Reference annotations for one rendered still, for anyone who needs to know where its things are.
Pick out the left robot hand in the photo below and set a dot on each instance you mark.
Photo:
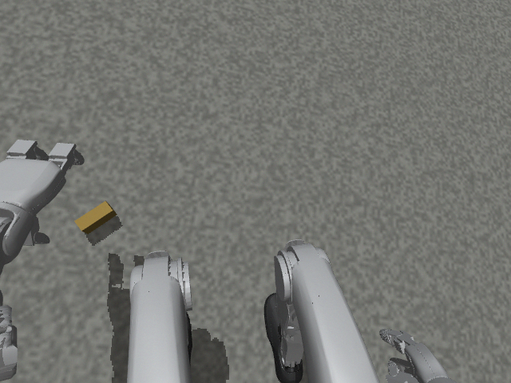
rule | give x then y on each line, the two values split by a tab
30	179

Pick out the right robot hand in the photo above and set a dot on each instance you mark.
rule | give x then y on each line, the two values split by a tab
421	365

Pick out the small box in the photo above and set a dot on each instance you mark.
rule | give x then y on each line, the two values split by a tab
95	218

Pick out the right robot foot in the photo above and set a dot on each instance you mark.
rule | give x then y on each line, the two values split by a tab
273	328

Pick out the left robot arm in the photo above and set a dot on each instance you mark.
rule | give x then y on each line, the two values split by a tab
15	225

